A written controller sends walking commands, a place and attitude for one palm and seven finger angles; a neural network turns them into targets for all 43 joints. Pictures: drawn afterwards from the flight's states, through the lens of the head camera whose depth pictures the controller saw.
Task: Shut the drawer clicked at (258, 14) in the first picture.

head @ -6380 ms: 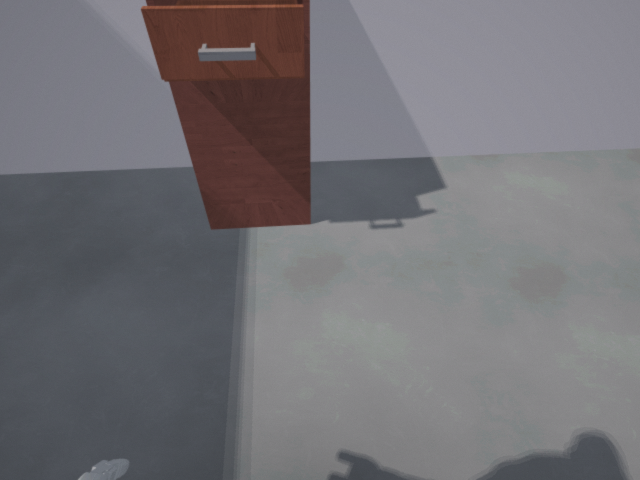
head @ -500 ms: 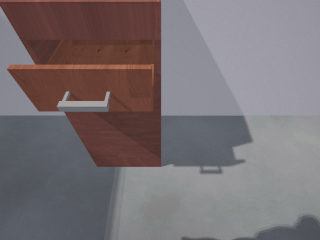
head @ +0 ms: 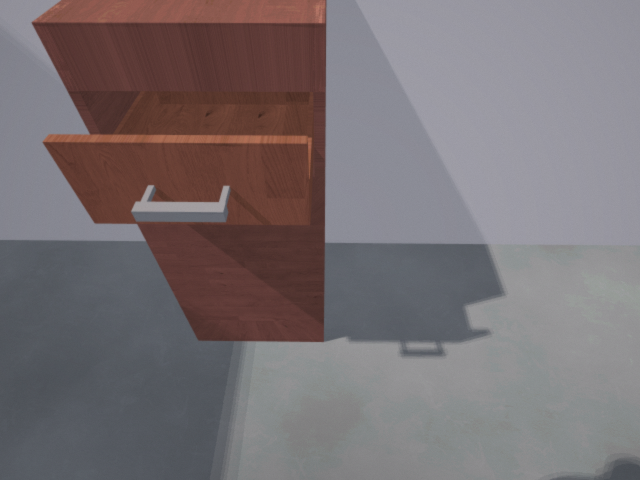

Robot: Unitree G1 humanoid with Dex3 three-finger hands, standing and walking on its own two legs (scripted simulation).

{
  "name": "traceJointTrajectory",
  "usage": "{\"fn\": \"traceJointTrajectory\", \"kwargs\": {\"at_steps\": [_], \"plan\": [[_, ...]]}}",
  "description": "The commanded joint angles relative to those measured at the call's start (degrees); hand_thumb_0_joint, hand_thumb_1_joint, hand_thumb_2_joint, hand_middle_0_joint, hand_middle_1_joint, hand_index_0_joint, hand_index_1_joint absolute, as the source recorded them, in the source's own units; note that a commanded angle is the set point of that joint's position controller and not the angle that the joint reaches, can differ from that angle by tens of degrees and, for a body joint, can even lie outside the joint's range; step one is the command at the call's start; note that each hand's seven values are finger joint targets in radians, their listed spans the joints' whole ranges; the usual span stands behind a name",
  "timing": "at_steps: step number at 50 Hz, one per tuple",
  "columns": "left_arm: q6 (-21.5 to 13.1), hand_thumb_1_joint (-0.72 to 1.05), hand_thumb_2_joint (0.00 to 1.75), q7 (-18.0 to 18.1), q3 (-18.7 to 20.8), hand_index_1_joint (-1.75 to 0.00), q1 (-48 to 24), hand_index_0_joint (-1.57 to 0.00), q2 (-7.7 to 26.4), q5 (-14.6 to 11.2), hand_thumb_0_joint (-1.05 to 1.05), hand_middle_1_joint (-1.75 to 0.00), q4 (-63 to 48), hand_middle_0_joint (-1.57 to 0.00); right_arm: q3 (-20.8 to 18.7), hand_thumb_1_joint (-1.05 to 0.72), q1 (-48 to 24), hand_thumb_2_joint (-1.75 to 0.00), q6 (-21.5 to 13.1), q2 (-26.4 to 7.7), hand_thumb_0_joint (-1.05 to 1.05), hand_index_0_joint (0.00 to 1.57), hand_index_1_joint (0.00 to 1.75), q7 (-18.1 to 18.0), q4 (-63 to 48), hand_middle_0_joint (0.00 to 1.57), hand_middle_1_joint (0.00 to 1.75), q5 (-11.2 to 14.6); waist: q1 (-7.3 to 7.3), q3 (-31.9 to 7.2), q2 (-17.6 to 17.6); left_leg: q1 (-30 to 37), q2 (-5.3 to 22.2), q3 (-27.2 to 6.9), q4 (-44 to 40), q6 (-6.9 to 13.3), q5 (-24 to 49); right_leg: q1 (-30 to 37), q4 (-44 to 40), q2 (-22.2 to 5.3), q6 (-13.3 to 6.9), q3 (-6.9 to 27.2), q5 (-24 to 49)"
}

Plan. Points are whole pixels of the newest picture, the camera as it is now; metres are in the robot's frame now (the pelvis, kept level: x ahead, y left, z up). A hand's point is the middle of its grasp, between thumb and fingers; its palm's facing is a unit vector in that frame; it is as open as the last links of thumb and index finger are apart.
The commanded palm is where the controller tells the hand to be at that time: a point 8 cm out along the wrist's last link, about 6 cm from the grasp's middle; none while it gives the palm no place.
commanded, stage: look again from close up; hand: left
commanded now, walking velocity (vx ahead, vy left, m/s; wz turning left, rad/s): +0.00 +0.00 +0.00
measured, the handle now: (184, 201) +0.49 +0.25 +0.06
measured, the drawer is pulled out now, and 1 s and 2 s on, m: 0.14 0.14 0.14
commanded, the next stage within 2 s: raise the hand and make a fist in 0.56 s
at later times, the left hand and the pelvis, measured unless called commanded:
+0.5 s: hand out of the picture +0.01 +0.16 -0.18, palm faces +0.02 -0.98 -0.18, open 7.3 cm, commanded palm none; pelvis +0.02 -0.01 +0.00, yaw +0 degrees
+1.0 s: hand (214, 400) +0.21 +0.14 +0.01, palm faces -0.04 -1.00 +0.01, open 6.4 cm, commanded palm +0.16 +0.22 -0.02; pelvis +0.00 -0.01 -0.05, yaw +0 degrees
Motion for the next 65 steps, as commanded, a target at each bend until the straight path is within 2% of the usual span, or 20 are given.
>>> {"fn": "traceJointTrajectory", "kwargs": {"at_steps": [1, 32, 33, 34, 35, 36, 37, 38, 39, 40, 43, 46, 48, 50, 52, 55, 56, 59, 62, 65], "plan": [[-1.3, 0.90, 0.90, 0.6, 1.2, -0.30, 1.5, -0.20, 5.7, 0.1, 0.00, -0.30, -1.3, -0.20, -0.8, -0.90, 2.6, -0.90, -1.1, -4.8, 0.00, 0.20, 0.30, -0.7, -0.4, 0.20, 0.30, 0.0, 0.01, 1.8, -1.5, -2.9, 5.7, -5.8, -6.6, 1.1, 1.7, 1.6, -6.1, -4.5, -1.8, 6.3, 0.0], [-1.4, 0.90, 0.90, 1.0, 1.6, -0.30, 3.1, -0.20, 4.0, 0.2, 0.00, -0.30, 1.1, -0.20, -0.8, -0.90, 3.1, -0.90, -1.5, -2.9, 0.00, 0.20, 0.30, -1.5, 3.0, 0.20, 0.30, 0.0, 0.35, 1.3, -1.0, -0.9, 6.2, -4.9, -5.3, 0.7, 8.8, 3.8, -4.4, -4.8, -2.0, 5.4, 10.0], [-2.2, 0.90, 0.90, 3.5, 2.0, -0.30, 8.2, -0.20, 6.0, 0.7, 0.00, -0.30, 3.6, -0.20, -1.7, -0.90, -3.4, -0.90, -1.8, -5.2, 0.00, 0.20, 0.30, -1.1, -1.3, 0.20, 0.30, 0.6, 2.86, 1.5, -3.8, -4.5, 6.7, -2.3, 7.3, -1.2, 11.8, 3.9, -3.5, -8.6, -0.5, 8.8, 36.7], [-14.9, 0.90, 0.90, 2.7, 6.2, -0.32, -35.1, -0.22, 17.1, -11.6, 0.00, -0.32, -87.1, -0.22, -2.5, -0.90, -1.9, -0.90, -10.8, -15.4, 0.00, 0.20, 0.30, -3.5, -21.7, 0.20, 0.30, 3.3, -4.57, -27.0, 9.3, 9.8, 0.4, -3.4, -1.0, 0.5, 17.9, 9.8, 0.9, -2.9, -1.5, 5.4, 26.3], [-11.5, 0.90, 0.90, 6.0, 7.5, -0.34, -10.7, -0.24, 14.0, -6.3, 0.00, -0.34, -73.3, -0.24, -1.8, -0.90, -6.3, -0.90, -15.6, -9.8, 0.00, 0.20, 0.30, -5.5, -18.9, 0.20, 0.30, 2.2, 0.94, -27.1, 15.8, 11.5, 2.1, -2.7, -1.4, 0.6, 26.0, 7.9, 3.2, 0.1, -2.5, 3.4, 13.6], [-3.1, 0.90, 0.90, 7.8, 0.4, -0.37, 5.0, -0.26, 1.3, -7.8, 0.00, -0.37, -63.6, -0.26, -2.8, -0.90, -6.4, -0.90, -17.4, -7.4, 0.00, 0.20, 0.30, -5.2, -19.4, 0.20, 0.30, 3.6, -0.58, -15.3, 12.0, 4.0, 3.1, -4.0, -1.5, -1.2, 24.4, 1.0, 3.2, 0.4, -1.5, -0.2, 4.6], [-2.1, 0.90, 0.90, 6.4, -3.4, -0.39, 4.6, -0.28, -4.3, -9.0, 0.00, -0.39, -63.8, -0.28, -2.5, -0.90, -4.4, -0.90, -17.9, -8.7, 0.00, 0.20, 0.30, -4.9, -18.0, 0.20, 0.30, 3.9, -1.54, -7.4, 4.6, 0.5, 2.6, -4.2, -0.4, -0.6, 18.9, -2.3, 1.9, 0.6, -0.7, -1.6, 5.2], [-4.6, 0.90, 0.90, 5.7, -0.7, -0.41, 0.2, -0.30, -0.3, -9.7, 0.00, -0.41, -68.6, -0.30, -3.5, -0.90, -6.4, -0.90, -19.1, -10.7, 0.00, 0.20, 0.30, -4.8, -21.9, 0.20, 0.30, 3.5, -2.55, -2.4, -0.3, -3.5, 1.6, -5.7, 1.6, 0.0, 12.6, -5.5, 1.2, 0.6, -0.4, -1.7, 4.3], [-7.5, 0.90, 0.90, 4.6, 2.4, -0.43, 1.0, -0.32, 2.3, -9.1, 0.00, -0.43, -68.6, -0.32, -4.3, -0.90, -5.4, -0.90, -19.7, -12.0, 0.00, 0.20, 0.30, -4.6, -23.4, 0.20, 0.30, 2.4, -3.41, -4.6, -5.8, -5.8, 0.8, -5.3, 3.9, 0.4, 8.9, -8.0, 1.8, 0.8, -0.2, -2.3, 1.4], [-10.4, 0.90, 0.90, 2.8, 3.2, -0.45, 5.2, -0.34, 0.7, -9.2, 0.00, -0.45, -65.0, -0.34, -4.6, -0.90, -5.8, -0.90, -20.1, -11.5, 0.00, 0.20, 0.30, -4.2, -25.2, 0.20, 0.30, 1.5, -2.64, -3.4, -10.9, -9.7, 0.4, -5.2, 6.3, 0.4, 5.8, -11.4, 3.2, 1.1, 0.1, -2.8, -1.9], [-21.5, 0.90, 0.90, -6.7, 5.6, -0.52, 18.3, -0.40, -2.2, -11.8, 0.00, -0.52, -56.1, -0.40, -5.6, -0.90, -7.8, -0.90, -20.3, -10.7, 0.00, 0.20, 0.30, -1.7, -30.9, 0.20, 0.30, 1.1, 2.40, -4.1, -15.1, -20.6, -0.9, -3.4, 13.3, -1.0, 0.8, -15.3, 10.4, 1.1, -0.3, -1.5, -6.2], [-32.0, 0.90, 0.90, -17.4, 12.2, -0.58, 20.2, -0.46, 3.8, -14.2, 0.00, -0.58, -55.4, -0.46, -6.8, -0.90, -9.3, -0.90, -18.9, -11.8, 0.00, 0.20, 0.30, 0.9, -36.1, 0.20, 0.30, 1.1, 4.21, -8.1, -6.9, -26.9, -2.1, -2.0, 20.8, -1.8, 0.2, -15.7, 17.6, 0.2, -1.9, 1.6, -2.7], [-29.9, 0.90, 0.90, -18.7, 15.2, -0.62, 18.4, -0.50, 7.6, -14.4, 0.00, -0.62, -62.2, -0.50, -6.6, -0.90, -11.1, -0.90, -16.9, -12.0, 0.00, 0.20, 0.30, 0.7, -41.0, 0.20, 0.30, 1.8, 5.78, -14.5, -4.0, -28.5, -2.7, -0.4, 21.7, -0.8, 0.6, -13.1, 19.2, -0.2, -1.6, 2.9, -1.4], [-25.8, 0.90, 0.90, -17.4, 13.8, -0.67, 14.0, -0.54, 6.4, -15.5, 0.00, -0.67, -69.4, -0.54, -5.9, -0.90, -11.9, -0.90, -15.0, -10.9, 0.00, 0.20, 0.30, -0.1, -44.2, 0.20, 0.30, 2.6, 4.94, -15.3, -1.5, -28.0, -2.8, -0.1, 21.5, -0.4, -2.0, -14.0, 17.8, 0.1, -1.0, 3.7, -4.9], [-24.3, 0.90, 0.90, -14.7, 14.4, -0.71, 6.4, -0.58, 8.3, -15.6, 0.00, -0.71, -78.2, -0.58, -5.7, -0.90, -9.7, -0.90, -13.9, -10.8, 0.00, 0.20, 0.30, -0.9, -45.5, 0.20, 0.30, 2.3, 2.83, -16.1, 0.3, -27.3, -1.9, -1.7, 22.4, 0.2, -2.0, -15.5, 17.7, 0.7, -0.7, 4.6, -6.2], [-26.2, 0.90, 0.90, -11.5, 13.4, -0.78, 0.6, -0.64, 8.5, -14.1, 0.00, -0.78, -86.4, -0.64, -4.8, -0.90, -5.3, -0.90, -13.4, -9.5, 0.00, 0.20, 0.30, -1.6, -43.8, 0.20, 0.30, 1.7, -0.30, -18.8, 4.3, -22.8, -0.5, -3.1, 24.2, 0.6, 3.7, -15.6, 19.0, 1.3, -0.6, 3.5, 2.9], [-27.1, 0.90, 0.90, -11.7, 12.1, -0.80, -5.0, -0.66, 9.1, -13.9, 0.00, -0.80, -87.4, -0.66, -4.1, -0.90, -4.6, -0.90, -13.6, -10.0, 0.00, 0.20, 0.30, -1.9, -42.8, 0.20, 0.30, 1.4, -2.50, -17.4, 1.8, -23.5, -0.1, -4.2, 25.0, 0.8, 3.1, -17.5, 19.3, 1.9, -0.4, 3.4, 2.5], [-27.7, 0.90, 0.90, -15.0, 9.5, -0.86, -8.0, -0.72, 8.2, -14.8, 0.00, -0.86, -83.1, -0.72, -3.0, -0.90, -5.0, -0.90, -15.4, -10.8, 0.00, 0.20, 0.30, -2.6, -40.1, 0.20, 0.30, 2.1, -3.95, -14.9, 4.7, -23.1, 0.3, -5.1, 24.6, 0.7, -1.2, -19.7, 17.2, 1.9, -0.4, 3.2, -3.5], [-23.0, 0.90, 0.90, -18.6, 9.9, -0.93, -11.1, -0.78, 10.6, -15.9, 0.00, -0.93, -77.8, -0.78, -2.0, -0.90, -5.8, -0.90, -16.5, -11.8, 0.00, 0.20, 0.30, -3.4, -39.3, 0.20, 0.30, 2.9, -3.46, -14.9, 4.5, -22.9, 0.2, -5.7, 22.4, 0.8, -3.9, -17.1, 14.3, 1.7, -0.4, 3.7, -7.9], [-16.4, 0.90, 0.90, -19.2, 15.1, -0.99, -9.4, -0.84, 13.3, -17.3, 0.00, -0.99, -73.1, -0.84, -1.5, -0.90, -6.7, -0.90, -16.9, -11.7, 0.00, 0.20, 0.30, -4.0, -39.2, 0.20, 0.30, 3.3, -0.47, -18.4, 0.5, -22.6, -0.1, -5.7, 19.3, 0.6, -2.0, -10.6, 11.8, 0.8, 0.0, 3.8, -7.4]]}}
